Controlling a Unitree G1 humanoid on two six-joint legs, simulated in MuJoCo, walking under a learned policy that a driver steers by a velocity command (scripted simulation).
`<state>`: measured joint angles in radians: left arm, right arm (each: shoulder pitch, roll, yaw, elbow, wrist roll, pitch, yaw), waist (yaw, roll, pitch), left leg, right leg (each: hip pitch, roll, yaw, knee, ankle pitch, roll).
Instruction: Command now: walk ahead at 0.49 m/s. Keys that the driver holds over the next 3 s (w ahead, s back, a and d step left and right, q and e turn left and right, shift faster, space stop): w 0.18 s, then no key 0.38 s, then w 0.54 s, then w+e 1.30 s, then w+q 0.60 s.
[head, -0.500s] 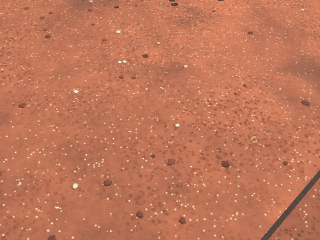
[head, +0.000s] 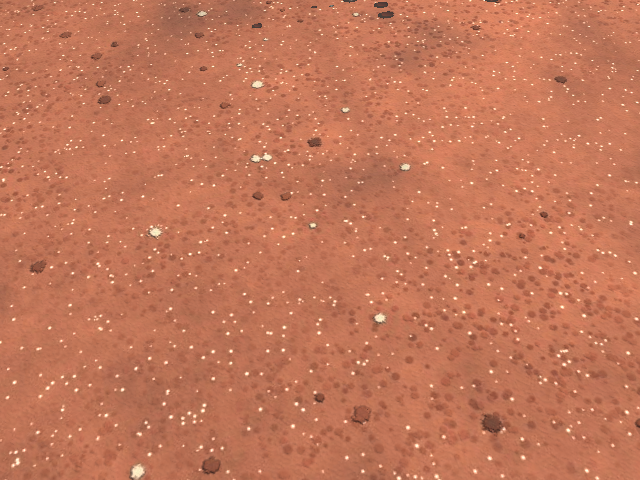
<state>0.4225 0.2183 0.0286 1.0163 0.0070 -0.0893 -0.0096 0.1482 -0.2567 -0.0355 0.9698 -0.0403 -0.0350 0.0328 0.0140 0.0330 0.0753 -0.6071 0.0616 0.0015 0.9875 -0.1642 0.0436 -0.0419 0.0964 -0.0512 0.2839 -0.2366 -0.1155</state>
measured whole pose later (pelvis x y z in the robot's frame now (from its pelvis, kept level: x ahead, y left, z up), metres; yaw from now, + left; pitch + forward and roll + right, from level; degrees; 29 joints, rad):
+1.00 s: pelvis +0.37 -0.02 +0.00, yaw +0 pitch +1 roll +0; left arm 0.48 0.16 0.03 1.12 0.02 -0.08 0.02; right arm 0.13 -0.23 -0.05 0.98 -0.03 -0.03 0.03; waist 0.04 0.03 0.02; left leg -0.55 0.06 0.04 0.81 -0.19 0.02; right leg 0.02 0.04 -0.05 0.22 -0.25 -0.05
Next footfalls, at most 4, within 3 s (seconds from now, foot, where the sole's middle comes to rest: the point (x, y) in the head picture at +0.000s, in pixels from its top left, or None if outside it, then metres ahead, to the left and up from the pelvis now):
0.24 left None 0.31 0.07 -0.78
0.70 right None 0.32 -0.11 -0.78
1.16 left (308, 413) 0.60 0.10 -0.78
1.72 right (398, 314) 0.85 -0.11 -0.78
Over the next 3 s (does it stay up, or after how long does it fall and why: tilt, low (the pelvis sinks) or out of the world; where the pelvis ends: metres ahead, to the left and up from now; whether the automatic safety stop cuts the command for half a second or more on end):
stays up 1.27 -0.36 0.00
